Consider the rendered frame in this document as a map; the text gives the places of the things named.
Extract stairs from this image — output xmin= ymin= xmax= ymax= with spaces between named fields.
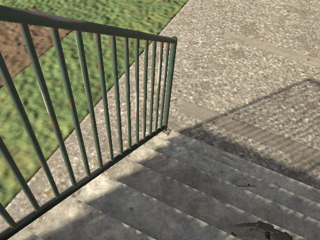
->
xmin=7 ymin=128 xmax=320 ymax=240

